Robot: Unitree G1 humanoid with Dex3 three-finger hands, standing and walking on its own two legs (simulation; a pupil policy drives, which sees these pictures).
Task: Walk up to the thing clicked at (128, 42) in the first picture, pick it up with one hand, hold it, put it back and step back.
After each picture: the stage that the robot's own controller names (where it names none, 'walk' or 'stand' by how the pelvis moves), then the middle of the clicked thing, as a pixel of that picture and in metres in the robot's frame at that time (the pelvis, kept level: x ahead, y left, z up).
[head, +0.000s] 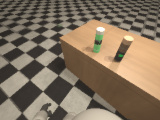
stand; (122, 50) +0.62 -0.23 +0.03
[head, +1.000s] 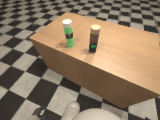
rise first; (93, 40) +0.62 +0.05 +0.05
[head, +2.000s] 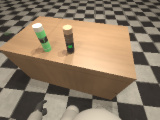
stand; (69, 41) +0.59 +0.23 +0.06
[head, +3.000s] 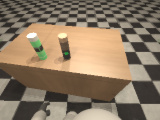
stand; (65, 48) +0.55 +0.25 +0.04
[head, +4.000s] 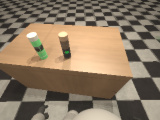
walk; (65, 46) +0.56 +0.25 +0.04
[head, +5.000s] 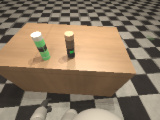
stand; (70, 46) +0.56 +0.20 +0.04
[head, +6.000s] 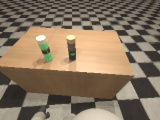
stand; (71, 49) +0.57 +0.21 +0.02
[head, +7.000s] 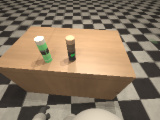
stand; (71, 49) +0.55 +0.20 +0.02
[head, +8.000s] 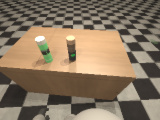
stand; (71, 50) +0.56 +0.20 +0.02
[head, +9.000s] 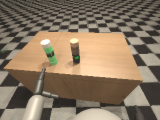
rise first; (75, 52) +0.55 +0.20 +0.03
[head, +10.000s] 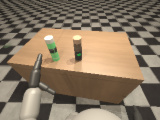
go down; (77, 49) +0.57 +0.19 +0.03
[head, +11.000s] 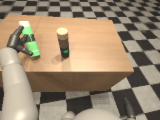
go down; (64, 45) +0.53 +0.19 +0.05
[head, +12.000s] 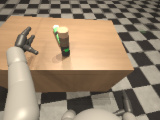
close in; (64, 44) +0.55 +0.19 +0.06
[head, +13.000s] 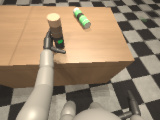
close; (57, 34) +0.56 +0.21 +0.09
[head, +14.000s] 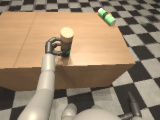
lift; (66, 45) +0.49 +0.15 +0.10
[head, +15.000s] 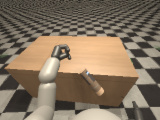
lift; (91, 81) +0.39 +0.02 -0.10
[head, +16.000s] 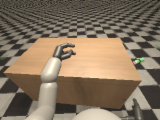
hold; out of the picture +0.20 +0.00 -0.73
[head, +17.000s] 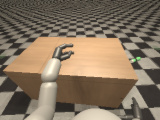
stand; out of the picture +0.19 +0.04 -0.73
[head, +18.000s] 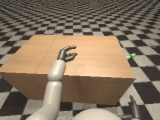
stand; out of the picture +0.16 +0.06 -0.73
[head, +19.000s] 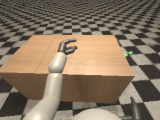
stand; out of the picture +0.16 +0.07 -0.73
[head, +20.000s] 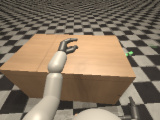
stand; out of the picture +0.17 +0.06 -0.73
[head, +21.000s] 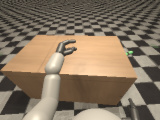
stand; out of the picture +0.17 +0.05 -0.73
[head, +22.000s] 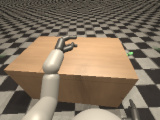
stand; out of the picture +0.18 +0.05 -0.73
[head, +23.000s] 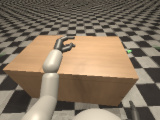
stand; out of the picture +0.18 +0.04 -0.73
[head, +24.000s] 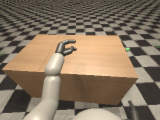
stand; out of the picture +0.19 +0.04 -0.73
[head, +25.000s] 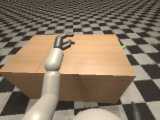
stand; out of the picture +0.20 +0.04 -0.73
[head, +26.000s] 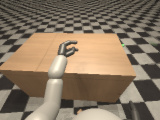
stand; (85, 119) +0.20 +0.03 -0.73
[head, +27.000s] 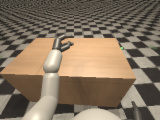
stand; out of the picture +0.20 +0.03 -0.73
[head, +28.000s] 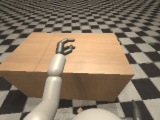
stand; (85, 117) +0.22 +0.02 -0.73
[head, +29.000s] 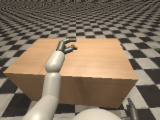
stand; out of the picture +0.22 +0.01 -0.73
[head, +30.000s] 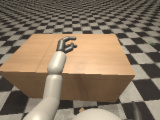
stand; (87, 117) +0.23 +0.01 -0.73
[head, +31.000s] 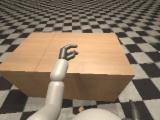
stand; (86, 116) +0.23 +0.01 -0.73
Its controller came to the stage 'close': yes
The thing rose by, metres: 0.00
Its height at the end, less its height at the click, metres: -0.77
